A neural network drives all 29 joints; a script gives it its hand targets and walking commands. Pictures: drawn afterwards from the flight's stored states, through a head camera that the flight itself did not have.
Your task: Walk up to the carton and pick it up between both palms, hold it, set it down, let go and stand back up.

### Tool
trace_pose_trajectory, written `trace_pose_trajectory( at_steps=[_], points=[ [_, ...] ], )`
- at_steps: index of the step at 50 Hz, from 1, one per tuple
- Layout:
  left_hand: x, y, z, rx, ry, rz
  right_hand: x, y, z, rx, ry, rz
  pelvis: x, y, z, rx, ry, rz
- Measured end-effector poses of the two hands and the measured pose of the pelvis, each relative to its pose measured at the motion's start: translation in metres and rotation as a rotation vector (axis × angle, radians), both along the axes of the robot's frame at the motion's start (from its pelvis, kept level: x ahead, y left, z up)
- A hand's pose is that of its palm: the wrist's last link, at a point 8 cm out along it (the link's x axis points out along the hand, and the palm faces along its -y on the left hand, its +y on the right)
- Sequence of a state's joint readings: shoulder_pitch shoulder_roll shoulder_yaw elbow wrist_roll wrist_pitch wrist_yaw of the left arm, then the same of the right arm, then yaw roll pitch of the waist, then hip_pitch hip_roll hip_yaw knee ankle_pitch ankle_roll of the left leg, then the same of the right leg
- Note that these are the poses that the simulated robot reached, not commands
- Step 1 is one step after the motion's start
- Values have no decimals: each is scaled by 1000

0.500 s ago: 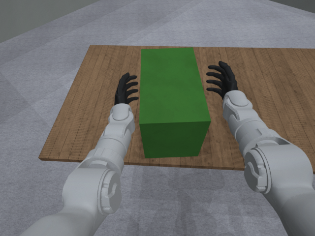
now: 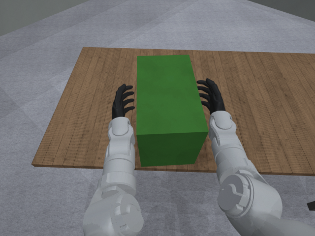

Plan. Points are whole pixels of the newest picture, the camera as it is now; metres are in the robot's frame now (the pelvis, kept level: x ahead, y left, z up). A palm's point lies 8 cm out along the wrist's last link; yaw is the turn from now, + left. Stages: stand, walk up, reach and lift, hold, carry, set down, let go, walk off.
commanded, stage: reach and lift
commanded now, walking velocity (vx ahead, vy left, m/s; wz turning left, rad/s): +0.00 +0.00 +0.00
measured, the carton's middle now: (165, 109) +0.47 +0.03 +0.01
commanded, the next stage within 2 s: none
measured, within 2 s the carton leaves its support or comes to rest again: neither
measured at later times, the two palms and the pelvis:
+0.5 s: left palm (120, 116) +0.39 +0.15 +0.07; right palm (215, 109) +0.43 -0.10 +0.07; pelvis +0.00 +0.00 +0.00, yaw +1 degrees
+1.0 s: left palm (120, 116) +0.39 +0.15 +0.07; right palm (215, 109) +0.43 -0.10 +0.07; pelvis +0.00 +0.00 +0.00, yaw +1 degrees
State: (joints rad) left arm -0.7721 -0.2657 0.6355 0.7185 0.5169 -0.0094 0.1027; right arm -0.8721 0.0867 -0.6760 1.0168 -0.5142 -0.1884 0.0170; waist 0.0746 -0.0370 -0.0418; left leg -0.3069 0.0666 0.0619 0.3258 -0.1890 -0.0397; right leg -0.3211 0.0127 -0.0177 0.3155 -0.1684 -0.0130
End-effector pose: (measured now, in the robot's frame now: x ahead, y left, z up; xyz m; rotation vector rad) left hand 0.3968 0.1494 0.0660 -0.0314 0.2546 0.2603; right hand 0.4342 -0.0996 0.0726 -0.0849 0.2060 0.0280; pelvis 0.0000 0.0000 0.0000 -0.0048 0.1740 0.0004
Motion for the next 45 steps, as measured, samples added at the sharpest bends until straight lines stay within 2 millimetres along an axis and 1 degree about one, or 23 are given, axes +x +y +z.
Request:
trace_pose_trajectory(
  at_steps=[5,14,20,36,45],
  points=[
    [-2,-1,0,-4,1,7,0,-1,0,0,5,8,2,-2,0,-4,-19,-10],
    [-4,0,0,8,8,12,-1,0,-2,22,-10,1,-1,-6,0,1,-19,7],
    [-4,0,0,6,8,13,-1,0,-2,15,-12,3,-3,-5,0,5,-16,13],
    [-4,0,0,3,9,15,-2,-1,-1,8,-13,3,1,-1,1,4,-13,11],
    [-4,0,0,6,10,15,-2,-1,-2,12,-15,1,-1,-1,1,5,-11,11]
  ],
)
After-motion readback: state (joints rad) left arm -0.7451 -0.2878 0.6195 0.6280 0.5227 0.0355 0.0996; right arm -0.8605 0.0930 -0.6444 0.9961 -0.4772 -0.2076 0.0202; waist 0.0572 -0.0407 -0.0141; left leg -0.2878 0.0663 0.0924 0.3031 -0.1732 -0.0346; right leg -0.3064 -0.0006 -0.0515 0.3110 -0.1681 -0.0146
